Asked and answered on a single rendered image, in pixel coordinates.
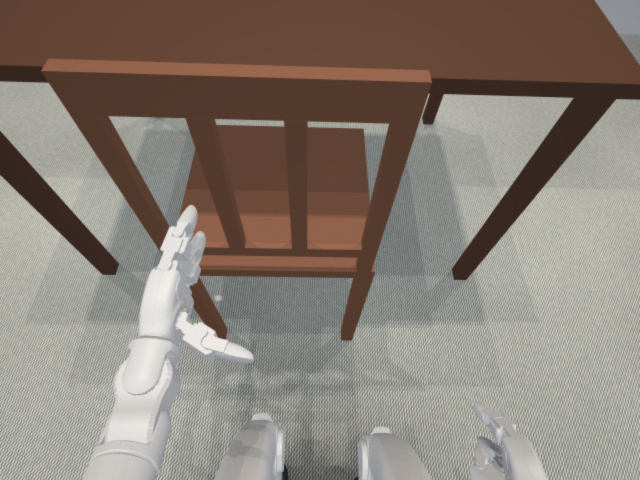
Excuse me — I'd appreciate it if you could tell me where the right robot shin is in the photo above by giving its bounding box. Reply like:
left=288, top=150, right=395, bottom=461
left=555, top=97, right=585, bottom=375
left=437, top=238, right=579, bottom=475
left=369, top=427, right=391, bottom=438

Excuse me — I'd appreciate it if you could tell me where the robot right hand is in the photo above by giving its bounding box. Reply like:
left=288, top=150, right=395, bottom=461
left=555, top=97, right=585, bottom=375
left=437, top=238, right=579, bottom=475
left=469, top=402, right=548, bottom=480

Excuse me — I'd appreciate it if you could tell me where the table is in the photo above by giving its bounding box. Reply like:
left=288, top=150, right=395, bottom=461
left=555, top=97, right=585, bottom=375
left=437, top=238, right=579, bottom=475
left=0, top=0, right=640, bottom=280

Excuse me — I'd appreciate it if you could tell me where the chair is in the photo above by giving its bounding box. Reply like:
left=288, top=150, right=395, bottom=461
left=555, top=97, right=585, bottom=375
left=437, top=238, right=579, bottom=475
left=41, top=59, right=432, bottom=341

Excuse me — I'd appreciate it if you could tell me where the right robot thigh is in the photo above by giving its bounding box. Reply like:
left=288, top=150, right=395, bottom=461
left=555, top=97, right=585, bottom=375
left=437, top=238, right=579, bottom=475
left=358, top=433, right=432, bottom=480

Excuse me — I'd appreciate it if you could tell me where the left robot forearm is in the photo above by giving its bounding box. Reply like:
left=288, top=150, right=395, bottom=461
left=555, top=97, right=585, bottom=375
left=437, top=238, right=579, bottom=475
left=82, top=336, right=182, bottom=480

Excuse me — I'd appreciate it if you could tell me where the robot left hand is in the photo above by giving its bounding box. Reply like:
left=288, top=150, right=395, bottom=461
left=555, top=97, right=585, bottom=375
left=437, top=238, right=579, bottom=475
left=138, top=205, right=254, bottom=364

